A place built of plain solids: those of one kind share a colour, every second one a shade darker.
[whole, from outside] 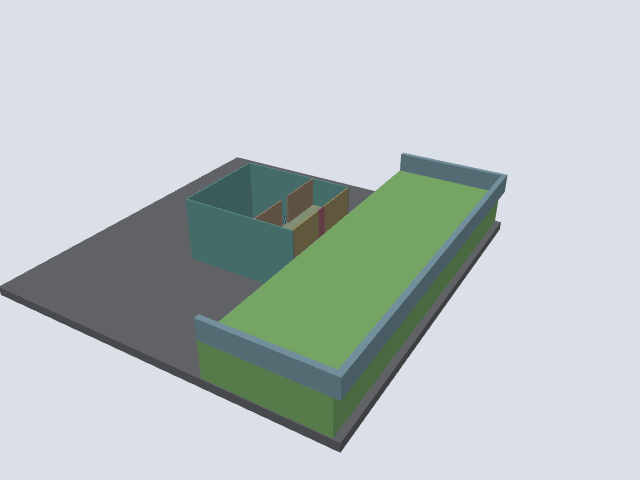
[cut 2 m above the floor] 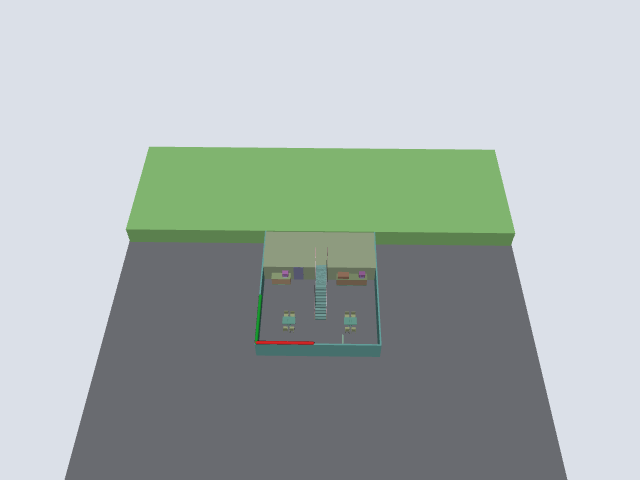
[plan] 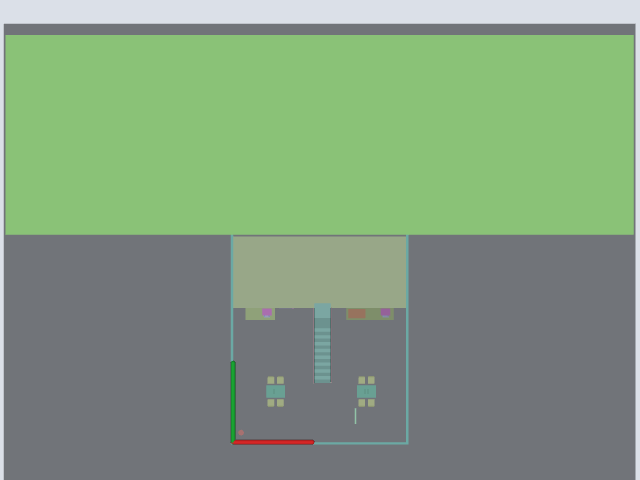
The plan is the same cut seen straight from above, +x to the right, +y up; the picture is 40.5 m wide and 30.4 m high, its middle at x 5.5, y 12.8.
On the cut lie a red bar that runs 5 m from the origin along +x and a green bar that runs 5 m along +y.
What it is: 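A cafe in the deep cellar of an old town house, fitted out in the 2010s to 2020s; 10.9 x 13.0 m; the hall a cellar under a ceiling 2.90 m high; over the flight a stairwell up to the entrance level's ceiling, 7.26 m over the hall's floor; the entrance level at street height, 4.08 m over the hall's floor, over the rear 4.5 m, with the street door 0.95 x 2.15 m and a glazed street front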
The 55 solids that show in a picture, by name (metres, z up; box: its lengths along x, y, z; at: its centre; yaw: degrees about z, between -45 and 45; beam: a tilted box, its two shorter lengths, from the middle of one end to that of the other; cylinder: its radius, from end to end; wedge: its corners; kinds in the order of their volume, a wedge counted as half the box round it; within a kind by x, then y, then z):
{
 "street_ground_1": {"box": [39.8, 12.65, 4.13], "at": [5.47, 19.45, 2.02]},
 "upper_1": {"box": [11.05, 4.53, 4.13], "at": [5.47, 10.77, 2.02]},
 "street_hedge_1": {"box": [0.6, 12.65, 2.2], "at": [-14.12, 19.45, 5.18]},
 "street_hedge_2": {"box": [39.8, 0.6, 2.2], "at": [5.47, 26.08, 5.18]},
 "street_hedge_3": {"box": [0.6, 12.65, 2.2], "at": [25.07, 19.45, 5.18]},
 "wall_1": {"box": [0.15, 13.28, 7.31], "at": [-0.07, 6.49, 3.6]},
 "wall_2": {"box": [3.64, 0.15, 7.31], "at": [1.67, -0.07, 3.6]},
 "wall_3": {"box": [1.5, 0.15, 7.31], "at": [3.94, -0.07, 3.6]},
 "wall_4": {"box": [6.71, 0.15, 7.31], "at": [7.75, -0.07, 3.6]},
 "wall_5": {"box": [0.15, 13.28, 7.31], "at": [11.03, 6.49, 3.6]},
 "stair_step_1": {"box": [1.06, 0.43, 0.23], "at": [5.66, 3.96, 0.06]},
 "stair_step_2": {"box": [1.06, 0.43, 0.41], "at": [5.66, 4.18, 0.15]},
 "stair_step_3": {"box": [1.06, 0.43, 0.58], "at": [5.66, 4.4, 0.24]},
 "stair_step_4": {"box": [1.06, 0.43, 0.76], "at": [5.66, 4.61, 0.33]},
 "stair_step_5": {"box": [1.06, 0.43, 0.94], "at": [5.66, 4.83, 0.42]},
 "stair_step_6": {"box": [1.06, 0.43, 1.12], "at": [5.66, 5.04, 0.51]},
 "stair_step_7": {"box": [1.06, 0.43, 1.3], "at": [5.66, 5.26, 0.6]},
 "stair_step_8": {"box": [1.06, 0.43, 1.47], "at": [5.66, 5.48, 0.69]},
 "stair_step_9": {"box": [1.06, 0.43, 1.65], "at": [5.66, 5.69, 0.78]},
 "stair_step_10": {"box": [1.06, 0.43, 1.83], "at": [5.66, 5.91, 0.86]},
 "stair_step_11": {"box": [1.06, 0.43, 2.01], "at": [5.66, 6.12, 0.95]},
 "stair_step_12": {"box": [1.06, 0.43, 2.19], "at": [5.66, 6.34, 1.04]},
 "stair_step_13": {"box": [1.06, 0.43, 2.36], "at": [5.66, 6.56, 1.13]},
 "stair_step_14": {"box": [1.06, 0.43, 2.54], "at": [5.66, 6.77, 1.22]},
 "stair_step_15": {"box": [1.06, 0.43, 2.72], "at": [5.66, 6.99, 1.31]},
 "stair_step_16": {"box": [1.06, 0.43, 2.9], "at": [5.66, 7.2, 1.4]},
 "stair_step_17": {"box": [1.06, 0.43, 3.08], "at": [5.66, 7.42, 1.49]},
 "stair_step_18": {"box": [1.06, 0.43, 3.43], "at": [5.66, 7.85, 1.67]},
 "stair_step_19": {"box": [1.06, 0.43, 3.61], "at": [5.66, 8.07, 1.75]},
 "stair_step_20": {"box": [1.06, 0.52, 3.97], "at": [5.66, 8.54, 1.93]},
 "entrance_wall_1": {"box": [5.08, 0.15, 3.23], "at": [2.54, 8.57, 5.64]},
 "entrance_wall_2": {"box": [4.71, 0.15, 3.23], "at": [8.6, 8.57, 5.64]},
 "window_wall_1": {"box": [5.06, 0.15, 3.18], "at": [2.53, 13.05, 5.67]},
 "window_wall_2": {"box": [4.69, 0.15, 3.18], "at": [8.61, 13.05, 5.67]},
 "counter_1": {"box": [1.84, 0.7, 1.05], "at": [1.72, 8.14, 0.47]},
 "counter_2": {"box": [2.97, 0.7, 1.05], "at": [8.66, 8.14, 0.47]},
 "street_door_wall_1": {"box": [1.2, 0.15, 3.18], "at": [5.66, 13.05, 5.67]},
 "coffee_machine_1": {"box": [0.6, 0.45, 0.45], "at": [2.14, 8.24, 1.26]},
 "coffee_machine_2": {"box": [0.6, 0.45, 0.45], "at": [9.65, 8.24, 1.26]},
 "display_1": {"box": [1.1, 0.6, 0.35], "at": [7.83, 8.14, 1.22]},
 "counter_top_1": {"box": [1.88, 0.78, 0.04], "at": [1.72, 8.12, 1.02]},
 "counter_top_2": {"box": [3.01, 0.78, 0.04], "at": [8.66, 8.12, 1.02]},
 "meeting_table_1": {"box": [1.2, 0.8, 0.07], "at": [2.69, 3.2, 0.71]},
 "meeting_table_2": {"box": [1.2, 0.8, 0.07], "at": [8.45, 3.2, 0.71]},
 "service_door_1": {"box": [0.95, 0.03, 2.1], "at": [3.42, 8.48, 1.0]},
 "side_chair_1": {"box": [0.42, 0.42, 0.04], "at": [2.39, 2.5, 0.43]},
 "side_chair_2": {"box": [0.42, 0.42, 0.04], "at": [2.39, 3.9, 0.43]},
 "side_chair_3": {"box": [0.42, 0.42, 0.04], "at": [2.99, 2.5, 0.43]},
 "side_chair_4": {"box": [0.42, 0.42, 0.04], "at": [2.99, 3.9, 0.43]},
 "side_chair_5": {"box": [0.42, 0.42, 0.04], "at": [8.14, 2.5, 0.43]},
 "side_chair_6": {"box": [0.42, 0.42, 0.04], "at": [8.14, 3.9, 0.43]},
 "side_chair_7": {"box": [0.42, 0.42, 0.04], "at": [8.74, 2.5, 0.43]},
 "side_chair_8": {"box": [0.42, 0.42, 0.04], "at": [8.74, 3.9, 0.43]},
 "stair_guard_rail_1": {"cylinder": 0.022, "from": [5.11, 3.75, 1.11], "to": [5.11, 8.5, 5.01]},
 "stair_guard_rail_2": {"cylinder": 0.022, "from": [6.21, 3.75, 1.11], "to": [6.21, 8.5, 5.01]}
}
